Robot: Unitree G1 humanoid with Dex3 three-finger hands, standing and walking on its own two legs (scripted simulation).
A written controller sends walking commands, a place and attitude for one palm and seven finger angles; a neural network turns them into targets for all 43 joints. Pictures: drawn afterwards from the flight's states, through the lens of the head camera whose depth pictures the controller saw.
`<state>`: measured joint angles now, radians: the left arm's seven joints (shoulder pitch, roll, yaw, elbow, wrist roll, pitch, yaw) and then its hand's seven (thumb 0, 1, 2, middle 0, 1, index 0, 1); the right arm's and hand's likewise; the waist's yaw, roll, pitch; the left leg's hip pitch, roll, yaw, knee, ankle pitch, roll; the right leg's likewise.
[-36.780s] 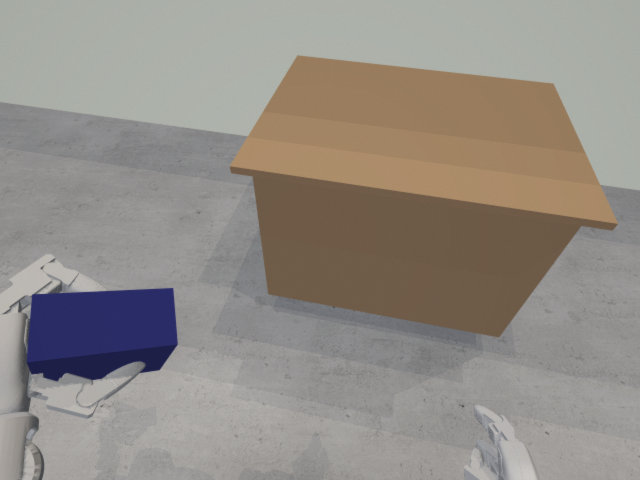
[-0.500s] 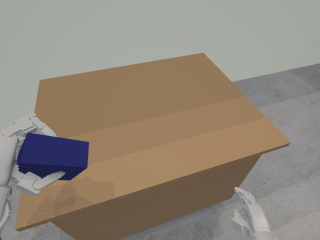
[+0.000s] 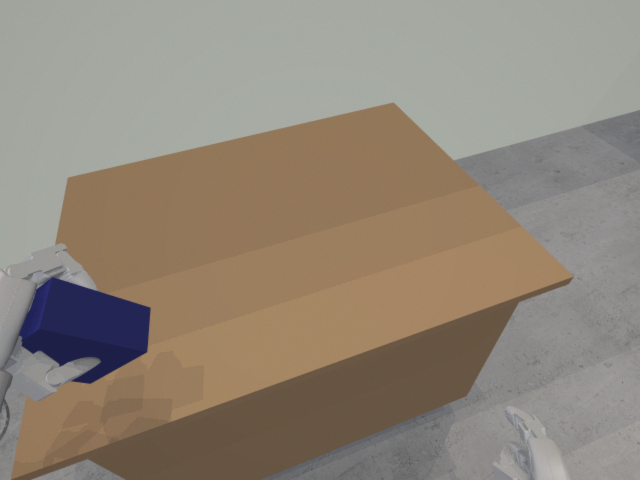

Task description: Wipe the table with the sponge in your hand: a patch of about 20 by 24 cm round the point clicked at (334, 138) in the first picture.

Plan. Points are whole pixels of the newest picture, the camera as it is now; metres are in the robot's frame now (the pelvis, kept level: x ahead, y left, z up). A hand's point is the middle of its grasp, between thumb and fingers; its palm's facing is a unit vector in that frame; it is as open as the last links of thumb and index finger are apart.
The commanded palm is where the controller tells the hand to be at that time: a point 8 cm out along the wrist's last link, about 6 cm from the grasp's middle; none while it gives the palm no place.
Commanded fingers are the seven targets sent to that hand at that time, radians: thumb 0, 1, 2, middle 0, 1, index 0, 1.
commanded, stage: turn the palm down, sponge in hand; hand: left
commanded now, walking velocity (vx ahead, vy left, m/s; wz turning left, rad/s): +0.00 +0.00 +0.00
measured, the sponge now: (89, 339) +0.22 +0.29 +0.11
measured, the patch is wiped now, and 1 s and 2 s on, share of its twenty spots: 0.00 0.00 0.00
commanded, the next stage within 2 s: move the sponge above the wiping area in 1.32 s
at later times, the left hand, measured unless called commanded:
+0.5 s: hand (53, 327) +0.22 +0.32 +0.13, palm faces +0.12 -0.27 -0.95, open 9.7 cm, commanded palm +0.19 +0.32 +0.18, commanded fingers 0.00 0.10 1.30 -1.20 -1.60 -1.20 -1.60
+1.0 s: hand (52, 327) +0.23 +0.33 +0.12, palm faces +0.02 -0.08 -1.00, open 9.6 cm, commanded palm +0.19 +0.32 +0.18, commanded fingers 0.00 0.10 1.30 -1.20 -1.60 -1.20 -1.60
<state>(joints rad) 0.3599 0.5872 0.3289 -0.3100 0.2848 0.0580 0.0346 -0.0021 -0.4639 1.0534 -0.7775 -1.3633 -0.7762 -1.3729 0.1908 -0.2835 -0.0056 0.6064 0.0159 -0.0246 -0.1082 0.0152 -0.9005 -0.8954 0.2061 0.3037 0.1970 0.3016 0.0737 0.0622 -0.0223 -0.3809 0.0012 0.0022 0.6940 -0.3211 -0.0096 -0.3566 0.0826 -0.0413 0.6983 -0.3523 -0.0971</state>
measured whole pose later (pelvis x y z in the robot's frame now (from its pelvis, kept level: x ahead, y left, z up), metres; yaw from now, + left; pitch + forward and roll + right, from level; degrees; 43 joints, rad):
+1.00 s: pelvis +0.00 +0.04 +0.02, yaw +0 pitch -3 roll +0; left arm 0.14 0.49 -0.06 -0.17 0.91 0.38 -0.01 0.00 -0.46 1.05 -0.78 -1.36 -0.78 -1.37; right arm -0.01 -0.25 0.06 0.69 0.02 0.06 -0.06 0.01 -0.90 -0.90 0.21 0.30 0.20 0.30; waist 0.13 0.11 0.01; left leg -0.17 -0.05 0.02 0.42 -0.19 0.05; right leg -0.15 0.04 -0.01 0.43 -0.23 -0.05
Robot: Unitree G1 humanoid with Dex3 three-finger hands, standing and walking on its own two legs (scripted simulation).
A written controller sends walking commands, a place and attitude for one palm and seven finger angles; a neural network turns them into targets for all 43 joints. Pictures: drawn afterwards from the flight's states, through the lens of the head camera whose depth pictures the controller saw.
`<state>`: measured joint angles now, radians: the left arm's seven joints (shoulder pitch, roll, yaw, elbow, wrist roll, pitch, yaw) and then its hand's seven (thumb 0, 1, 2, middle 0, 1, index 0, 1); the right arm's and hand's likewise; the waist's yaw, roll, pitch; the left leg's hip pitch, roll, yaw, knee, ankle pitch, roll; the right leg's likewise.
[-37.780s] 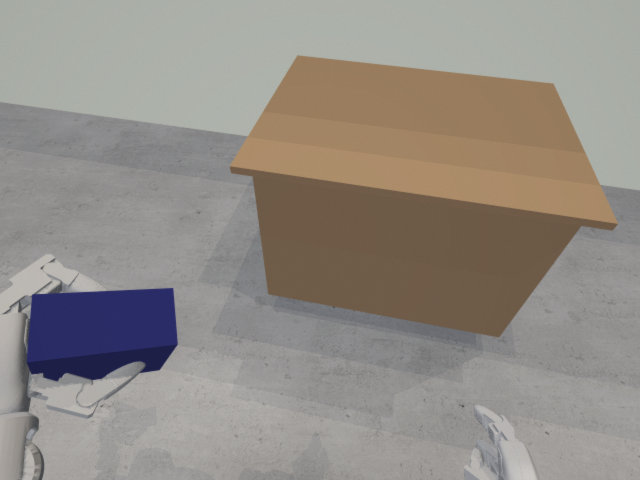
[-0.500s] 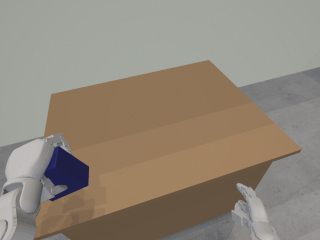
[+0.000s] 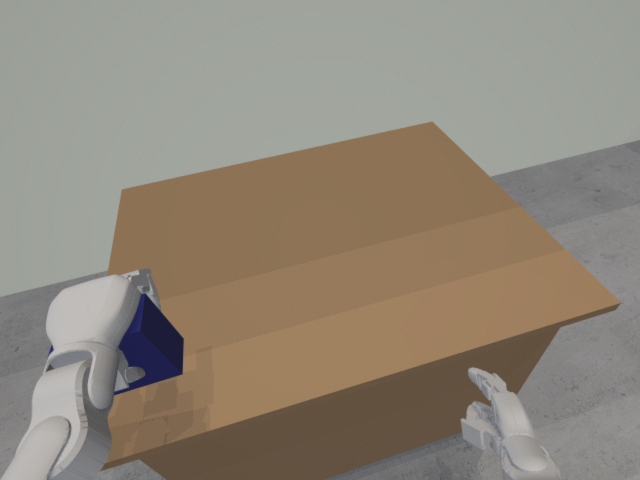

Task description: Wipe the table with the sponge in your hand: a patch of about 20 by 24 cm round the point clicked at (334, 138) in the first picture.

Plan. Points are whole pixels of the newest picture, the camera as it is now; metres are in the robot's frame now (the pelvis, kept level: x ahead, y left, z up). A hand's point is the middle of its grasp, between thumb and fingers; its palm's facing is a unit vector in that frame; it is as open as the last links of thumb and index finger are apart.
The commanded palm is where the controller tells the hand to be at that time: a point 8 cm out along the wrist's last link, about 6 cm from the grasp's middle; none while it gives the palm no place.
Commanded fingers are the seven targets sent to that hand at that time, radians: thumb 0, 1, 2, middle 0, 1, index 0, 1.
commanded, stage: turn the palm down, sponge in hand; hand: left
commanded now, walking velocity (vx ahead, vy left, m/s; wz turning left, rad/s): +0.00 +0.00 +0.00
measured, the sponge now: (131, 354) +0.22 +0.29 +0.05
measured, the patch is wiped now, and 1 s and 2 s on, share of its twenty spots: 0.00 0.00 0.00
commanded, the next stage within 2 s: move the sponge above the wiping area in 0.32 s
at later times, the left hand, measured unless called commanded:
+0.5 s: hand (133, 336) +0.22 +0.27 +0.09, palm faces +0.03 -0.08 -1.00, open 9.6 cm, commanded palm +0.19 +0.27 +0.15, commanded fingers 0.00 0.10 1.30 -1.20 -1.60 -1.20 -1.60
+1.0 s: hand (144, 333) +0.24 +0.28 +0.07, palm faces +0.00 -0.09 -1.00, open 9.7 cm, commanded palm +0.22 +0.27 +0.14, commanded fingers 0.00 0.10 1.30 -1.20 -1.60 -1.20 -1.60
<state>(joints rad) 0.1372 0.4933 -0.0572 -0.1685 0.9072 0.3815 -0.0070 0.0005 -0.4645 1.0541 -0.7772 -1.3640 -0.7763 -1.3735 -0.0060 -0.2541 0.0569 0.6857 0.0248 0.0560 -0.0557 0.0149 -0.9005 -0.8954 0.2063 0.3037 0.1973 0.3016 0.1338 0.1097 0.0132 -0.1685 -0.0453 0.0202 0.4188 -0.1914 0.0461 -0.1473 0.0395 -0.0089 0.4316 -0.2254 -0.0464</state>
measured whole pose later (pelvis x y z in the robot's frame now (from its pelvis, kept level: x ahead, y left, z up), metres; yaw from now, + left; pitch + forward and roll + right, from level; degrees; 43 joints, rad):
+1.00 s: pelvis +0.00 -0.01 +0.00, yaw +0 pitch -3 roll +0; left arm 0.08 0.45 -0.08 -0.02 0.92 0.38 0.04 0.00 -0.46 1.05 -0.78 -1.36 -0.78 -1.37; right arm 0.01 -0.27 0.03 0.72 0.04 0.03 -0.07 0.02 -0.90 -0.90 0.21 0.30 0.20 0.30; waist 0.12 0.10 0.00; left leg -0.17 -0.03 0.02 0.42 -0.19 0.03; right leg -0.15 0.06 -0.01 0.43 -0.22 -0.06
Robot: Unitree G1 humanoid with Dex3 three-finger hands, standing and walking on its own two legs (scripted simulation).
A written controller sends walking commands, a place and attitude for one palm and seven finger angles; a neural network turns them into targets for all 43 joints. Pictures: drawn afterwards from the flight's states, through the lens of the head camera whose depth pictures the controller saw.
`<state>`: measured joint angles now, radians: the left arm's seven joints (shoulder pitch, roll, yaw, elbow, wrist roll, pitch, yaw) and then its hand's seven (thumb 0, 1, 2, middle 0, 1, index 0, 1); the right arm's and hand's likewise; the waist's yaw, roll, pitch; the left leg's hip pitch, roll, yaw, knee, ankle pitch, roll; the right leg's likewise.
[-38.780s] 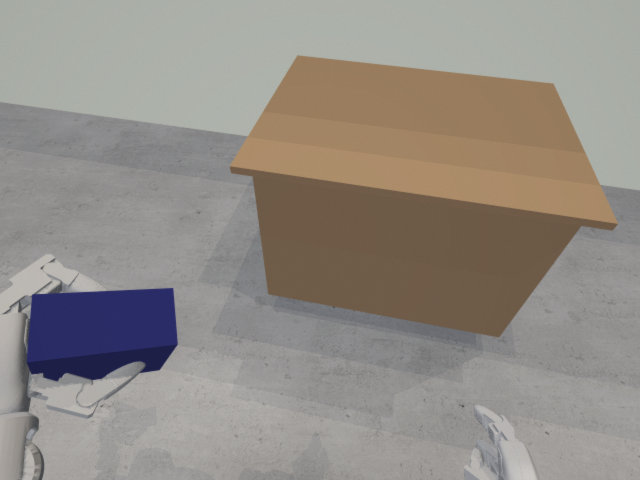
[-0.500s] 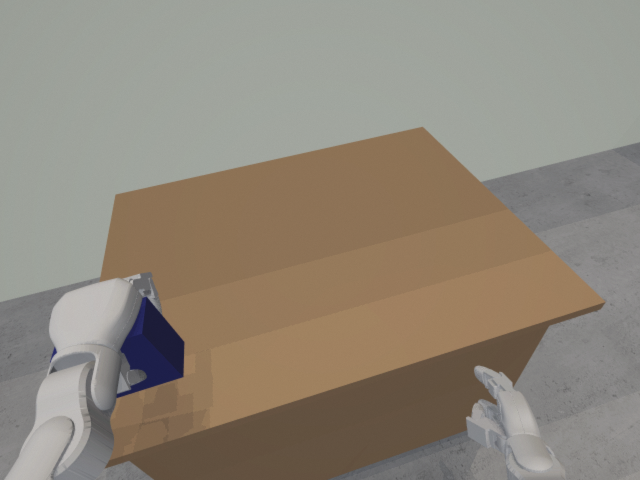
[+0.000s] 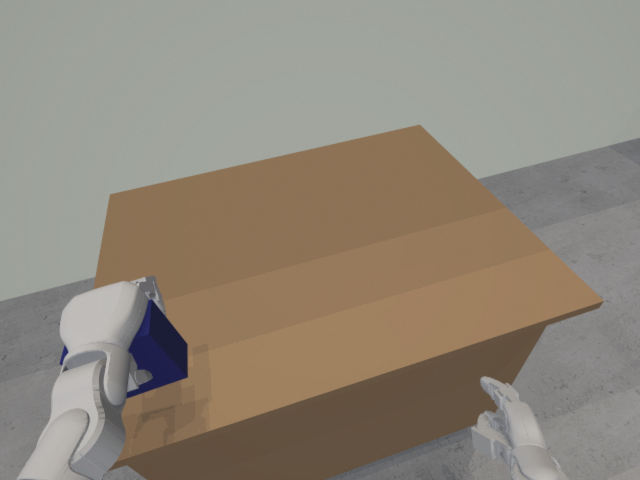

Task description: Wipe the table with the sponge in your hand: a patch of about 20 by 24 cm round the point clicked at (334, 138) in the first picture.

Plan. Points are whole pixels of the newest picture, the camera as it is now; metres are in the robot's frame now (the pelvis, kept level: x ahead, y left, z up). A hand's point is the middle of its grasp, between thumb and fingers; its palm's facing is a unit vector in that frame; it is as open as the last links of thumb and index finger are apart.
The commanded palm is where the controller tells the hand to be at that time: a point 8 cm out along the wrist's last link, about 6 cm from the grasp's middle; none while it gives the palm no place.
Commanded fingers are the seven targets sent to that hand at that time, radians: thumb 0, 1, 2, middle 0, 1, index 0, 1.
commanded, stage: move the sponge above the wiping area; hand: left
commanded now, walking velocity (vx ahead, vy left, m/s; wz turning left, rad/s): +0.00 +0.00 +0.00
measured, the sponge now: (137, 359) +0.23 +0.29 +0.03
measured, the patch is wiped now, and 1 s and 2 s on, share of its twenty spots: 0.00 0.00 0.00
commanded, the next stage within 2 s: lower the sponge onto the table in 1.72 s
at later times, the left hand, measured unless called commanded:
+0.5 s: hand (149, 334) +0.26 +0.28 +0.05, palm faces -0.04 -0.10 -0.99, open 9.7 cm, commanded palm +0.23 +0.28 +0.12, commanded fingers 0.00 0.10 1.30 -1.20 -1.60 -1.20 -1.60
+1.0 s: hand (167, 325) +0.28 +0.27 +0.04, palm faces -0.04 -0.09 -1.00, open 9.7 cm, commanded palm +0.25 +0.27 +0.10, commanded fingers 0.00 0.10 1.30 -1.20 -1.60 -1.20 -1.60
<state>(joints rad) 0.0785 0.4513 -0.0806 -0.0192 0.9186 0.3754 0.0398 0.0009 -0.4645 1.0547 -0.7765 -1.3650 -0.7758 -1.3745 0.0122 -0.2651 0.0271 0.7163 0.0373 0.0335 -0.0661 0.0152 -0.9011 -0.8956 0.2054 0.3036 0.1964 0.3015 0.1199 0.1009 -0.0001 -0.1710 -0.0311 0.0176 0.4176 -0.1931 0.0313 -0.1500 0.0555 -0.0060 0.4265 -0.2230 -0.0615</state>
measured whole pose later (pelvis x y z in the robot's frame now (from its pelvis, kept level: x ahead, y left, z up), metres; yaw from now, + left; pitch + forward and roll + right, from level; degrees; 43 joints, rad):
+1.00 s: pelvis +0.01 +0.00 +0.00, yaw +0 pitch +0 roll +0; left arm -0.04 0.38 -0.16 0.18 0.97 0.38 0.12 0.00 -0.46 1.06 -0.78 -1.37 -0.78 -1.37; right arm 0.03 -0.25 0.02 0.72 0.05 0.05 -0.06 0.01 -0.90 -0.90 0.21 0.30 0.20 0.30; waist 0.10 0.08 -0.04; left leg -0.22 -0.04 0.02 0.43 -0.21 0.04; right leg -0.20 0.05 0.00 0.44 -0.24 -0.06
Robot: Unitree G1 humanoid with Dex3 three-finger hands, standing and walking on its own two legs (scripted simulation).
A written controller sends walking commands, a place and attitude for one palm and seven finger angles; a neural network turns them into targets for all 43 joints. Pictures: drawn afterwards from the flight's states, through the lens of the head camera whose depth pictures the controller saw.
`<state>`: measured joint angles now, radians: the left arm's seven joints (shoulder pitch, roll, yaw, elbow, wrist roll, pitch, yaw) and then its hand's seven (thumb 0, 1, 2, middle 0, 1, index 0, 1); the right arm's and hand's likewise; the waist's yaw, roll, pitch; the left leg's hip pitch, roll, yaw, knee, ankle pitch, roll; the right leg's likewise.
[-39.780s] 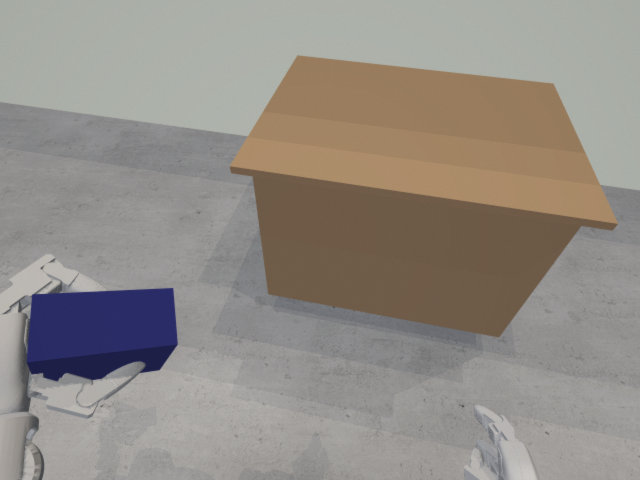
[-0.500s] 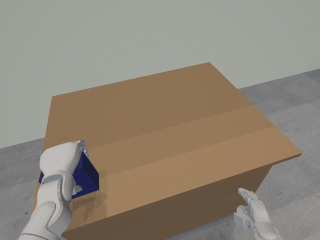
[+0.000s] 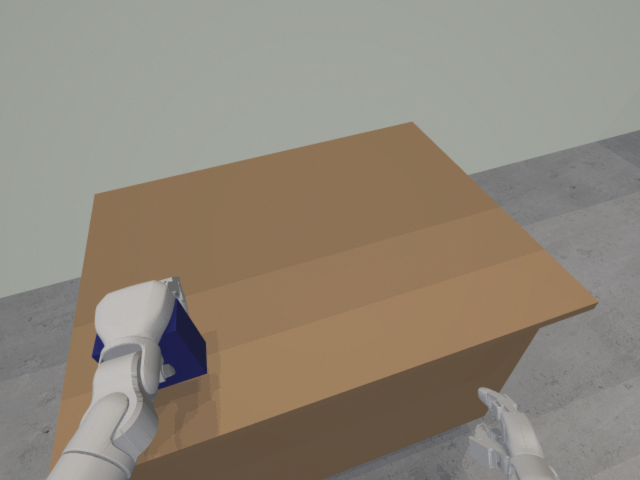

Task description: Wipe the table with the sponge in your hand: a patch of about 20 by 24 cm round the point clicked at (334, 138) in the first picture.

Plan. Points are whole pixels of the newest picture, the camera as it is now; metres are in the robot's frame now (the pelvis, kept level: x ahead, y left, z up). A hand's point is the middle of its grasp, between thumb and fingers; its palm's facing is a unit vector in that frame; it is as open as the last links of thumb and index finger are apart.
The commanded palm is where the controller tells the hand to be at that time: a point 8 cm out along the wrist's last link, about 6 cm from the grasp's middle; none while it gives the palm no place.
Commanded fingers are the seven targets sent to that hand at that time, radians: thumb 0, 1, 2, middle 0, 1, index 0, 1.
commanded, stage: move the sponge above the wiping area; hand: left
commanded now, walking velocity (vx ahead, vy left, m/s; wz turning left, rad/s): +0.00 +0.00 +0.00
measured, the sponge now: (160, 355) +0.26 +0.27 +0.00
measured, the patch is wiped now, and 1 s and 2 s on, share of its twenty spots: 0.00 0.00 0.00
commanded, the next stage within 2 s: lower the sponge onto the table in 0.72 s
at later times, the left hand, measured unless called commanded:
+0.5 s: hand (158, 332) +0.27 +0.27 +0.04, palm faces -0.04 -0.09 -1.00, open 9.7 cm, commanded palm +0.24 +0.27 +0.10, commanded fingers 0.00 0.10 1.30 -1.20 -1.60 -1.20 -1.60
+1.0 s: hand (143, 349) +0.25 +0.28 +0.03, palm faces -0.05 -0.10 -0.99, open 9.7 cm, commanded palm +0.23 +0.27 +0.10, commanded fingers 0.00 0.10 1.30 -1.20 -1.60 -1.20 -1.60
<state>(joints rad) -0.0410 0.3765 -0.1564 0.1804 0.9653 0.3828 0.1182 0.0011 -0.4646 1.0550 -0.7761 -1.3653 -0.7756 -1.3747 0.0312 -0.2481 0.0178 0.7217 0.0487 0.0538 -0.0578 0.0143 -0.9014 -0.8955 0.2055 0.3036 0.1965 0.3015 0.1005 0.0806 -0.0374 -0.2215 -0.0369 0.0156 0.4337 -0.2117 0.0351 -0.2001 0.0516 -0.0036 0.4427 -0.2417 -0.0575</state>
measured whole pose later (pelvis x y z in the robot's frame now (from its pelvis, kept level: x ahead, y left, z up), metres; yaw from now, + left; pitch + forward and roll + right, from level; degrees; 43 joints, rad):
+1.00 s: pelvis -0.01 +0.00 +0.00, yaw +0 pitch -1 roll +0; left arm -0.02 0.38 -0.15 0.20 0.95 0.37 0.12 0.00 -0.46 1.06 -0.78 -1.37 -0.78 -1.37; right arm 0.02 -0.26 0.01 0.72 0.05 0.05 -0.06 0.01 -0.90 -0.90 0.21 0.30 0.20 0.30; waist 0.11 0.08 -0.04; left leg -0.22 -0.03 0.01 0.44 -0.21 0.04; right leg -0.19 0.06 -0.01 0.44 -0.23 -0.06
